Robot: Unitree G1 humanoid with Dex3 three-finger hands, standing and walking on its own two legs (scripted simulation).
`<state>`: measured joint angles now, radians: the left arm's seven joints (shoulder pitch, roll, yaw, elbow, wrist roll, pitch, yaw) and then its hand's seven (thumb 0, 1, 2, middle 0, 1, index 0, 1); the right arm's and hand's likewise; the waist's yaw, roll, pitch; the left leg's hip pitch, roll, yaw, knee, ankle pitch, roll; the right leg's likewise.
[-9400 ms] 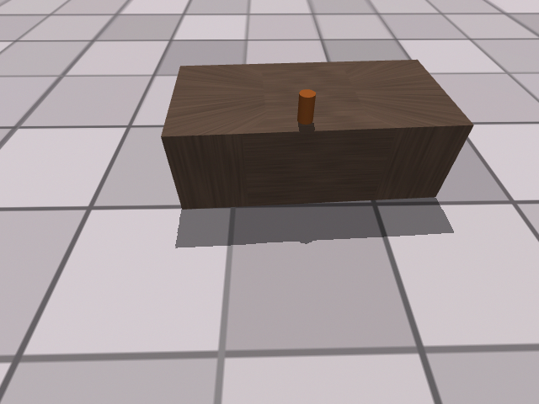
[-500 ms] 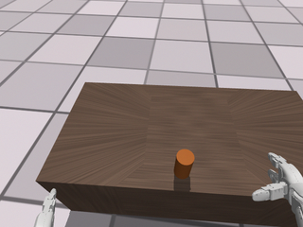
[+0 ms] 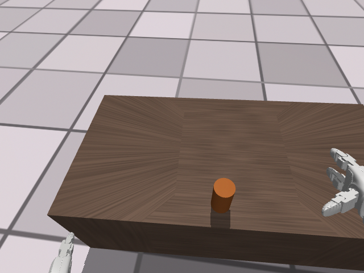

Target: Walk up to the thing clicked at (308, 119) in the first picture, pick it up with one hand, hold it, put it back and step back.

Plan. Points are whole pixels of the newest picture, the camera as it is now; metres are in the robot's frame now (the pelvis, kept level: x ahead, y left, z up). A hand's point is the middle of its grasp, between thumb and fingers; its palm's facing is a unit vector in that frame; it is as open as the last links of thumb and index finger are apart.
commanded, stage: go down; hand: right
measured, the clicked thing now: (222, 196) +0.42 -0.10 -0.23
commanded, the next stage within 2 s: approach in 0.76 s
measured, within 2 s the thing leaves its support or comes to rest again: neither
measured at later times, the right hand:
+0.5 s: hand (329, 166) +0.36 -0.30 +0.04, palm faces +0.05 +0.99 -0.09, open 17.6 cm
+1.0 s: hand (330, 156) +0.38 -0.30 +0.05, palm faces +0.04 +1.00 -0.04, open 17.5 cm
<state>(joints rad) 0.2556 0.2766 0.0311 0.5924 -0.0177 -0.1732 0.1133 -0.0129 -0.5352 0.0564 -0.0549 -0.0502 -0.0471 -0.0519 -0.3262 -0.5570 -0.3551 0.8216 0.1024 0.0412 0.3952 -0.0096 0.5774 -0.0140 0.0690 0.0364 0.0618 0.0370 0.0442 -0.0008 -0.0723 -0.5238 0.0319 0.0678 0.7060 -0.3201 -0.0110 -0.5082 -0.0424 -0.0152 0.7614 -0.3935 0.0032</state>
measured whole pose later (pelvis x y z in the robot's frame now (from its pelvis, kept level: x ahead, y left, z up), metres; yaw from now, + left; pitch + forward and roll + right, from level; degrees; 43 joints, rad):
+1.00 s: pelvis -0.01 +0.00 +0.00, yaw +1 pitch +11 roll +2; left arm 0.22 0.25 -0.03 0.58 -0.03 -0.16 0.10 -0.01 -0.54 0.06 -0.05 -0.04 -0.04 -0.05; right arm -0.56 -0.68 -0.42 1.10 0.16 -0.14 0.49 -0.01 0.56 -0.01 0.08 0.03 0.07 0.03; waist 0.09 0.02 -0.09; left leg -0.60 0.02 0.06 0.70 -0.29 -0.01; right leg -0.59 -0.05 -0.02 0.77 -0.38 0.00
